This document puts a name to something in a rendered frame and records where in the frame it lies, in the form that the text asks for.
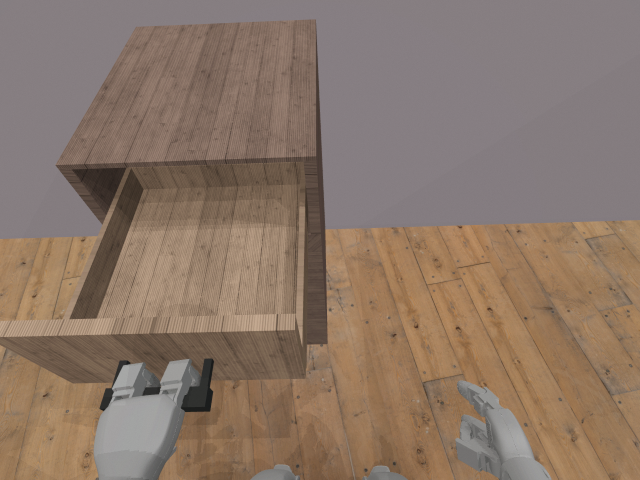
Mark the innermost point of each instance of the robot right forearm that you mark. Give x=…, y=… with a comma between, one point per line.
x=522, y=468

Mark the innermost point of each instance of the right robot hand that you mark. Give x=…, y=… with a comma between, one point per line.
x=487, y=446

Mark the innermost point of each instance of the left robot hand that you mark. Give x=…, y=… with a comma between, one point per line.
x=136, y=434

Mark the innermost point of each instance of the robot right shin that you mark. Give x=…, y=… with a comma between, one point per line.
x=380, y=469

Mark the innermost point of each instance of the drawer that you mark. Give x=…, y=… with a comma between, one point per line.
x=191, y=262

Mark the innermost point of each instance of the handle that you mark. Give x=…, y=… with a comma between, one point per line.
x=198, y=398

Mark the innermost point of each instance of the cabinet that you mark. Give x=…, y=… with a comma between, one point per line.
x=210, y=94

